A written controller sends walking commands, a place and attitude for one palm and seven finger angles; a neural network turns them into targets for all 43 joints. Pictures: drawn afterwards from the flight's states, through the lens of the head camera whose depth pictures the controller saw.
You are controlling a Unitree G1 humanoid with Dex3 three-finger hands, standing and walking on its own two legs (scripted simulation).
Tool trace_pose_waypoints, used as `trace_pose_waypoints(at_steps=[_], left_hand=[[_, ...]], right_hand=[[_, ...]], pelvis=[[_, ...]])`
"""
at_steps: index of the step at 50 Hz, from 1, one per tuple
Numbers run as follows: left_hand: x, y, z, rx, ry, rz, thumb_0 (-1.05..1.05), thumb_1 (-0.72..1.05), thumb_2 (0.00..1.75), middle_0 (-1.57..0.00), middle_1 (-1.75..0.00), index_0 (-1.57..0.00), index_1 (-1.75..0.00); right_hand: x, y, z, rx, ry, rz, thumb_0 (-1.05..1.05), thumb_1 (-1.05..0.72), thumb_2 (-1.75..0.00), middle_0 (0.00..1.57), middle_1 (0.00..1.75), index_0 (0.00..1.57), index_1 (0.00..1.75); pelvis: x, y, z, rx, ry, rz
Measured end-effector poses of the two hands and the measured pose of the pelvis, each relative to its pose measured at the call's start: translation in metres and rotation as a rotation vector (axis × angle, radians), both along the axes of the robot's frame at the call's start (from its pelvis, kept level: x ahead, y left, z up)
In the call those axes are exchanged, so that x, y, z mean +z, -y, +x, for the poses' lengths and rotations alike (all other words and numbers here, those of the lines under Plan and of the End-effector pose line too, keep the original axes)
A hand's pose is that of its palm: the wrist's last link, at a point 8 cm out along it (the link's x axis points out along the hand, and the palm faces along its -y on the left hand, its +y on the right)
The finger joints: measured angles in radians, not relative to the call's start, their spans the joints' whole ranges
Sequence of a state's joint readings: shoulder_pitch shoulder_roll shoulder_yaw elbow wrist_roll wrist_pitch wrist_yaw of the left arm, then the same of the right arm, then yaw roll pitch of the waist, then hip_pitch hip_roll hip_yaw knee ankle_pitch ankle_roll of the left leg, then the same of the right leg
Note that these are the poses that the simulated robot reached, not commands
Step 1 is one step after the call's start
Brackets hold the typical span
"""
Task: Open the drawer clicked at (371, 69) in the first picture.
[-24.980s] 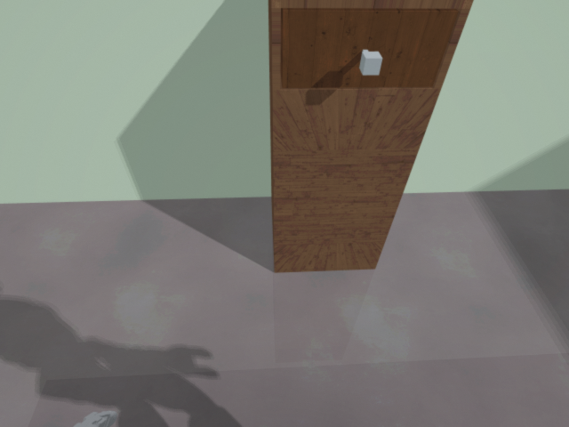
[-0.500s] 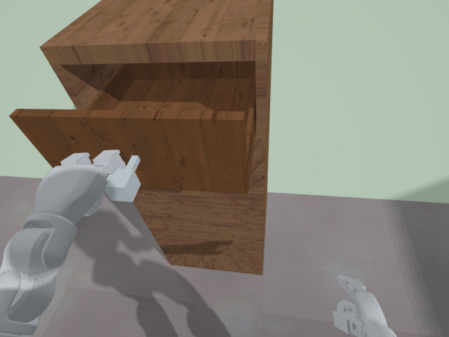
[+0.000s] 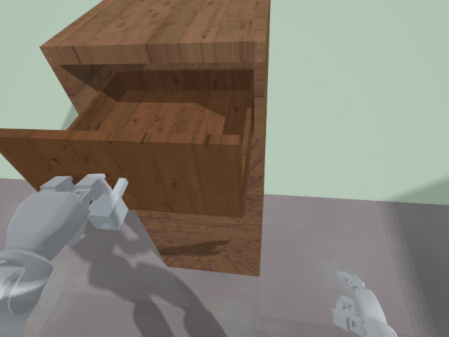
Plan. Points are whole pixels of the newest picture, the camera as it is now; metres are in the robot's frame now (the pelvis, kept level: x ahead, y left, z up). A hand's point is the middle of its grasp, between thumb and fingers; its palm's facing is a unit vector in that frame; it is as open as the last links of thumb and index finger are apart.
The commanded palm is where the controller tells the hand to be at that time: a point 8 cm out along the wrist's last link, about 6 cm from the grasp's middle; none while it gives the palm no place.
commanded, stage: pull the drawer open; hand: left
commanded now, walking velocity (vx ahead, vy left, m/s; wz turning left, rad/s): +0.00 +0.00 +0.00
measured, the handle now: (113, 201) +0.27 +0.21 +0.15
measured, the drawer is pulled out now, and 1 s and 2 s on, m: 0.22 0.26 0.25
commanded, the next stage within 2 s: open the thumb to release the handle in 1.12 s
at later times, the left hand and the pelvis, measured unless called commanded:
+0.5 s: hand (44, 274) +0.16 +0.26 +0.14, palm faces +0.05 -0.09 -1.00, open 4.8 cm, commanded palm +0.12 +0.26 +0.20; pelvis -0.01 +0.01 +0.00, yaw +1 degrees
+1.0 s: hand (31, 289) +0.14 +0.27 +0.14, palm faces +0.05 -0.07 -1.00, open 4.8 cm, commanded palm +0.10 +0.27 +0.20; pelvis -0.02 +0.01 +0.00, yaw +1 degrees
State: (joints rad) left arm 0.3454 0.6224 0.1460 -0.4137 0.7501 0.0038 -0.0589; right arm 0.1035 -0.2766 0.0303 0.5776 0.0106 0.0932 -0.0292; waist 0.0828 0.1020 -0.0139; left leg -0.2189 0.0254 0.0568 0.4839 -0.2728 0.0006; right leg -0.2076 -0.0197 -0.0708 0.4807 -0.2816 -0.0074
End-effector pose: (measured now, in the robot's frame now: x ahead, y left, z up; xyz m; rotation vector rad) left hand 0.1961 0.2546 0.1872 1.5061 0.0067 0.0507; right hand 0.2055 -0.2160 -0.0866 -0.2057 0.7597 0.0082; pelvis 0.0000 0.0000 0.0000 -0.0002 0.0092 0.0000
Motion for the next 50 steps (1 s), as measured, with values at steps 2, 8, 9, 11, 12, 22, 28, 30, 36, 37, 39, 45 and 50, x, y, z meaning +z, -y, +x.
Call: trace_pose_waypoints(at_steps=[2, 8, 9, 11, 12, 22, 28, 30, 36, 37, 39, 45, 50], left_hand=[[0.0, 0.0, -0.007, 0.002, 0.002, -0.001, 0.0, 0.89, 0.89, -0.41, -1.35, -0.37, -1.27], [0.0, 0.0, -0.026, 0.008, 0.013, -0.001, 0.0, 0.88, 0.89, -0.41, -1.35, -0.38, -1.27], [0.001, -0.001, -0.028, 0.012, 0.02, 0.002, 0.0, 0.88, 0.89, -0.41, -1.35, -0.39, -1.27], [0.004, -0.002, -0.033, 0.02, 0.035, 0.009, 0.0, 0.88, 0.89, -0.41, -1.35, -0.39, -1.28], [0.006, -0.004, -0.036, 0.028, 0.046, 0.01, 0.0, 0.88, 0.89, -0.41, -1.35, -0.39, -1.28], [0.008, -0.015, -0.061, 0.129, 0.04, -0.016, 0.0, 0.89, 0.89, -0.41, -1.35, -0.41, -1.34], [0.0, -0.007, -0.066, 0.092, 0.011, -0.017, 0.0, 0.88, 0.89, -0.41, -1.35, -0.42, -1.34], [0.002, -0.008, -0.069, 0.088, 0.021, -0.002, 0.0, 0.88, 0.89, -0.41, -1.35, -0.41, -1.34], [0.013, -0.011, -0.081, 0.084, 0.05, 0.011, 0.0, 0.88, 0.89, -0.41, -1.35, -0.41, -1.34], [0.014, -0.012, -0.083, 0.09, 0.047, 0.007, 0.0, 0.88, 0.89, -0.41, -1.35, -0.41, -1.34], [0.013, -0.013, -0.086, 0.101, 0.039, 0.002, 0.0, 0.88, 0.89, -0.41, -1.35, -0.42, -1.35], [0.005, -0.016, -0.087, 0.107, 0.008, -0.009, 0.0, 0.89, 0.89, -0.41, -1.35, -0.42, -1.35], [0.004, -0.014, -0.084, 0.078, 0.014, -0.007, 0.0, 0.88, 0.89, -0.41, -1.35, -0.42, -1.35]], right_hand=[[0.0, 0.001, -0.001, -0.002, -0.001, -0.003, 0.01, -0.91, -0.89, 0.2, 0.3, 0.2, 0.3], [-0.001, 0.0, 0.0, 0.006, 0.001, -0.012, 0.01, -0.91, -0.89, 0.2, 0.3, 0.2, 0.3], [-0.001, -0.001, 0.0, 0.009, 0.002, -0.013, 0.01, -0.91, -0.89, 0.2, 0.3, 0.2, 0.3], [-0.002, -0.004, 0.002, 0.014, 0.003, -0.011, 0.01, -0.91, -0.89, 0.2, 0.3, 0.2, 0.3], [-0.001, -0.005, 0.002, 0.017, 0.005, -0.008, 0.01, -0.91, -0.89, 0.2, 0.3, 0.2, 0.3], [0.006, -0.023, 0.012, 0.058, 0.051, 0.013, 0.01, -0.91, -0.89, 0.2, 0.3, 0.2, 0.3], [0.014, -0.029, 0.013, 0.085, 0.082, -0.006, 0.01, -0.91, -0.89, 0.2, 0.3, 0.2, 0.3], [0.016, -0.03, 0.012, 0.088, 0.088, -0.009, 0.01, -0.91, -0.89, 0.2, 0.3, 0.2, 0.3], [0.019, -0.028, 0.006, 0.078, 0.089, -0.012, 0.01, -0.91, -0.89, 0.2, 0.3, 0.2, 0.3], [0.018, -0.027, 0.005, 0.074, 0.088, -0.011, 0.01, -0.91, -0.89, 0.2, 0.3, 0.2, 0.3], [0.017, -0.026, 0.003, 0.071, 0.085, -0.014, 0.01, -0.91, -0.89, 0.2, 0.3, 0.2, 0.3], [0.013, -0.024, -0.003, 0.071, 0.069, -0.029, 0.01, -0.91, -0.89, 0.2, 0.3, 0.2, 0.3], [0.012, -0.024, -0.009, 0.069, 0.064, -0.033, 0.01, -0.91, -0.89, 0.2, 0.3, 0.2, 0.3]], pelvis=[[0.0, -0.001, 0.0, 0.0, -0.002, -0.001], [-0.001, -0.002, 0.0, 0.004, -0.003, -0.005], [-0.002, -0.003, -0.001, 0.005, -0.002, -0.005], [-0.002, -0.003, -0.001, 0.008, -0.001, -0.006], [-0.002, -0.003, -0.001, 0.009, 0.0, -0.006], [-0.002, -0.007, -0.006, 0.019, 0.017, -0.008], [-0.001, -0.008, -0.01, 0.018, 0.027, -0.01], [-0.001, -0.008, -0.01, 0.016, 0.031, -0.011], [-0.001, -0.009, -0.012, 0.011, 0.043, -0.014], [-0.001, -0.009, -0.012, 0.01, 0.046, -0.015], [-0.001, -0.01, -0.014, 0.011, 0.049, -0.015], [-0.001, -0.01, -0.018, 0.017, 0.05, -0.014], [-0.001, -0.01, -0.019, 0.017, 0.049, -0.015]])
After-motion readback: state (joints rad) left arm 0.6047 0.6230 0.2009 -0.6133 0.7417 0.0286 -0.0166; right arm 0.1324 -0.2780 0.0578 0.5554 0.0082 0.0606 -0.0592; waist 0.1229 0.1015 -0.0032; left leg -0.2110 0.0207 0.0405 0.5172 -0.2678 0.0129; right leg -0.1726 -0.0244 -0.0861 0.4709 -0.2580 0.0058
